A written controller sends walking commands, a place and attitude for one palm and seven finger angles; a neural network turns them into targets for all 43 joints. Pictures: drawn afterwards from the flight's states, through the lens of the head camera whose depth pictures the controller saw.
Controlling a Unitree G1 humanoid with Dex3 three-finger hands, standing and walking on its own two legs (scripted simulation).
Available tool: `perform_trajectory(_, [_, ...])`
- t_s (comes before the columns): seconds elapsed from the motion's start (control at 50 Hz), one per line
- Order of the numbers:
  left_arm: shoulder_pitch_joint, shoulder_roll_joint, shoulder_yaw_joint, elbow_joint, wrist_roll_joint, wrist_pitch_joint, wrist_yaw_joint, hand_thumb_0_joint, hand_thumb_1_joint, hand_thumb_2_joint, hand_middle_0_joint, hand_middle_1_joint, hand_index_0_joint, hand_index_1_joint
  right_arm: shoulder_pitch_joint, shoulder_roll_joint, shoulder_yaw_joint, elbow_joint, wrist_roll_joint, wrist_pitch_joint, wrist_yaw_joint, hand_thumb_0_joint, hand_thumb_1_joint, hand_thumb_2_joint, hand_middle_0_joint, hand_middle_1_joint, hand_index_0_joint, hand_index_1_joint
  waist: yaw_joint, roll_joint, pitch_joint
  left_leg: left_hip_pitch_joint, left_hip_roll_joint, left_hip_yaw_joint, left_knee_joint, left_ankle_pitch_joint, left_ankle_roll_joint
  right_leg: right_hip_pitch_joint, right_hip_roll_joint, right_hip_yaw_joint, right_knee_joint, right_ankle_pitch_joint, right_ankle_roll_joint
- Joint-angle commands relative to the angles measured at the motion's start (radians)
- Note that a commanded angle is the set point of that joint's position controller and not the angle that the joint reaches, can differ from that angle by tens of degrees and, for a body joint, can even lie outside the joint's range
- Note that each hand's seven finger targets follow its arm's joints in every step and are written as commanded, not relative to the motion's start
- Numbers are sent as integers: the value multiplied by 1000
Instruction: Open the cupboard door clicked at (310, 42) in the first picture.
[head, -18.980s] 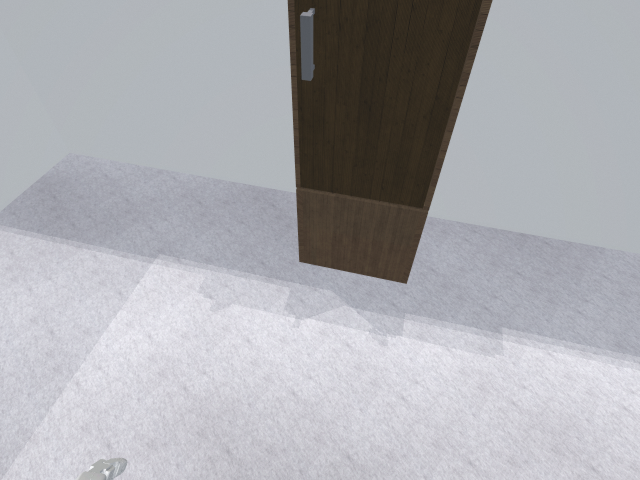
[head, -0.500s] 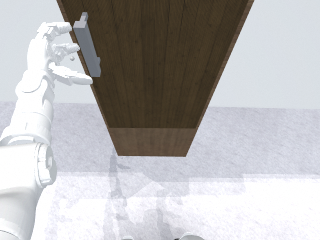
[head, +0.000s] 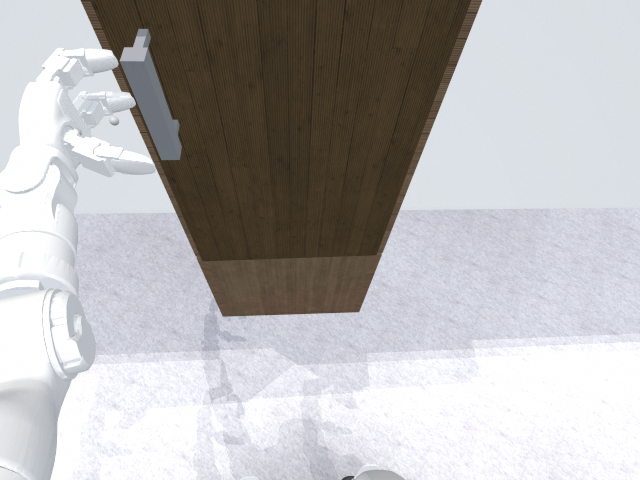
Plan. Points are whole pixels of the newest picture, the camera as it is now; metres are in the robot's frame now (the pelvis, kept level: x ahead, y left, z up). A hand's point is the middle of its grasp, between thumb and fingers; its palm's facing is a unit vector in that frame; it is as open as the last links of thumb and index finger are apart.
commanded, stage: move the hooked fingers beside the handle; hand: left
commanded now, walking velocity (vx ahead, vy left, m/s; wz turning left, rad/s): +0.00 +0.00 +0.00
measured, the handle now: (158, 98) +0.55 +0.17 +0.14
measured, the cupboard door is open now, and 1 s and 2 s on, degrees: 1 1 1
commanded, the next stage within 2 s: slide the fingers in behind the handle in 1.16 s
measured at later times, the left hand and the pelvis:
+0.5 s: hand (92, 125) +0.49 +0.22 +0.15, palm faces -0.01 -1.00 +0.00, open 14.0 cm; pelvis +0.00 +0.00 +0.00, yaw -1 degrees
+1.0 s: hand (95, 118) +0.51 +0.23 +0.15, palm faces -0.01 -1.00 +0.00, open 14.0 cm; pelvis -0.01 +0.00 +0.00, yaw -1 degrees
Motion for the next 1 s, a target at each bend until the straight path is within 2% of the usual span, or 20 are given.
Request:
perform_trajectory(0.0, [-471, 242, 42, -222, -10, -66, -33, 0, -500, 300, -300, -1200, -300, -1200, 141, -179, -63, -59, 3, -6, -19, 0, -900, -900, 200, 300, 200, 300, -20, 88, -408, 321, 1, -68, -48, 507, -4, 155, 34, 28, -32, 396, -12])
perform_trajectory(0.14, [-428, 310, 85, -238, -1, -66, -50, 0, -500, 300, -300, -1200, -300, -1200, 140, -180, -63, -77, 6, 8, -22, 0, -900, -900, 200, 300, 200, 300, 1, 100, -438, 325, 5, -66, -53, 551, -8, 183, 32, 32, -26, 428, -10])
perform_trajectory(0.18, [-422, 288, 67, -241, -3, -63, -56, 0, -500, 300, -300, -1200, -300, -1200, 130, -176, -64, -84, 8, 11, -22, 0, -900, -900, 200, 300, 200, 300, -8, 104, -415, 316, 4, -57, -54, 523, -6, 175, 32, 33, -33, 420, -8])
perform_trajectory(0.24, [-411, 337, 108, -229, -7, -61, -57, 0, -500, 300, -300, -1200, -300, -1200, 137, -182, -65, -86, 8, 15, -25, 0, -900, -900, 200, 300, 200, 300, 0, 83, -418, 302, 4, -57, -55, 521, -4, 192, 32, 37, -32, 430, -7])
perform_trajectory(0.34, [-401, 356, 112, -234, -4, -61, -68, 0, -500, 300, -300, -1200, -300, -1200, 131, -182, -62, -94, 9, 20, -24, 0, -900, -900, 200, 300, 200, 300, 2, 107, -415, 293, 2, -51, -60, 507, -4, 200, 31, 39, -33, 429, -8])
perform_trajectory(0.44, [-379, 319, 90, -238, -21, -60, -88, 0, -500, 300, -300, -1200, -300, -1200, 124, -182, -64, -99, 12, 20, -25, 0, -900, -900, 200, 300, 200, 300, 4, 105, -407, 306, 3, -51, -61, 498, -4, 192, 31, 37, -40, 415, -10])
perform_trajectory(0.48, [-393, 314, 72, -199, -17, -47, -91, 0, -500, 300, -300, -1200, -300, -1200, 121, -185, -60, -97, 15, 22, -28, 0, -900, -900, 200, 300, 200, 300, -13, 65, -341, 258, 1, -55, -75, 418, 0, 173, 30, 35, -49, 365, -9])
perform_trajectory(0.5, [-437, 263, 28, -228, -21, -52, -91, 0, -500, 300, -300, -1200, -300, -1200, 116, -180, -59, -96, 15, 19, -30, 0, -900, -900, 200, 300, 200, 300, -28, 106, -334, 283, 1, -56, -73, 421, 0, 145, 30, 34, -50, 353, -12])
perform_trajectory(0.54, [-444, 296, 59, -238, -19, -58, -81, 0, -500, 300, -300, -1200, -300, -1200, 125, -186, -64, -86, 11, 14, -30, 0, -900, -900, 200, 300, 200, 300, -20, 119, -379, 323, 5, -67, -67, 432, -6, 128, 30, 33, -49, 335, -12])
perform_trajectory(0.58, [-455, 279, 51, -244, -23, -63, -79, 0, -500, 300, -300, -1200, -300, -1200, 124, -184, -63, -85, 10, 7, -29, 0, -900, -900, 200, 300, 200, 300, -22, 102, -395, 324, 4, -70, -68, 432, -7, 138, 31, 31, -46, 336, -12])
perform_trajectory(0.64, [-459, 330, 80, -174, -13, -53, -71, 0, -500, 300, -300, -1200, -300, -1200, 128, -192, -56, -76, 10, 7, -32, 0, -900, -900, 200, 300, 200, 300, -27, 70, -341, 258, 1, -69, -71, 381, -2, 138, 28, 35, -47, 316, -11])
perform_trajectory(0.68, [-469, 320, 59, -156, 3, -44, -64, 0, -500, 300, -300, -1200, -300, -1200, 127, -191, -54, -83, 10, 5, -32, 0, -900, -900, 200, 300, 200, 300, -32, 75, -324, 232, -2, -67, -75, 337, 0, 127, 26, 38, -49, 286, -10])
perform_trajectory(0.72, [-495, 369, 90, -173, 15, -58, -55, 0, -500, 300, -300, -1200, -300, -1200, 135, -194, -54, -85, 7, 2, -34, 0, -900, -900, 200, 300, 200, 300, -26, 98, -376, 249, -2, -73, -66, 357, -3, 135, 25, 40, -39, 293, -11])
perform_trajectory(0.76, [-521, 341, 61, -165, 16, -63, -57, 0, -500, 300, -300, -1200, -300, -1200, 137, -192, -52, -86, 8, -2, -34, 0, -900, -900, 200, 300, 200, 300, -43, 102, -370, 257, 0, -73, -62, 349, -3, 114, 27, 41, -41, 281, -8])
perform_trajectory(0.8, [-539, 378, 86, -163, 12, -72, -60, 0, -500, 300, -300, -1200, -300, -1200, 148, -198, -51, -80, 6, -4, -36, 0, -900, -900, 200, 300, 200, 300, -43, 89, -386, 247, 0, -76, -56, 359, -2, 134, 28, 41, -35, 294, -11])
perform_trajectory(0.82, [-529, 389, 95, -164, 15, -73, -65, 0, -500, 300, -300, -1200, -300, -1200, 148, -198, -53, -84, 7, -5, -36, 0, -900, -900, 200, 300, 200, 300, -36, 125, -414, 267, 1, -74, -54, 372, -6, 128, 28, 44, -32, 301, -10])
perform_trajectory(0.86, [-492, 413, 113, -137, 19, -65, -75, 0, -500, 300, -300, -1200, -300, -1200, 155, -199, -51, -86, 6, -2, -35, 0, -900, -900, 200, 300, 200, 300, -25, 108, -425, 258, 2, -73, -51, 393, -6, 145, 30, 41, -29, 319, -11])
perform_trajectory(0.88, [-494, 399, 99, -139, 17, -60, -81, 0, -500, 300, -300, -1200, -300, -1200, 154, -198, -51, -87, 7, -1, -34, 0, -900, -900, 200, 300, 200, 300, -32, 103, -410, 246, 2, -67, -50, 388, -3, 145, 31, 42, -32, 325, -8])
perform_trajectory(0.94, [-446, 417, 121, -158, 16, -54, -92, 0, -500, 300, -300, -1200, -300, -1200, 165, -200, -55, -93, 5, 8, -32, 0, -900, -900, 200, 300, 200, 300, -10, 128, -445, 275, 5, -69, -46, 459, -8, 156, 33, 37, -23, 364, -11])
perform_trajectory(0.98, [-436, 357, 83, -174, 5, -46, -98, 0, -500, 300, -300, -1200, -300, -1200, 164, -196, -59, -97, 6, 12, -29, 0, -900, -900, 200, 300, 200, 300, -20, 120, -419, 289, 9, -67, -49, 458, -8, 130, 37, 31, -32, 352, -9])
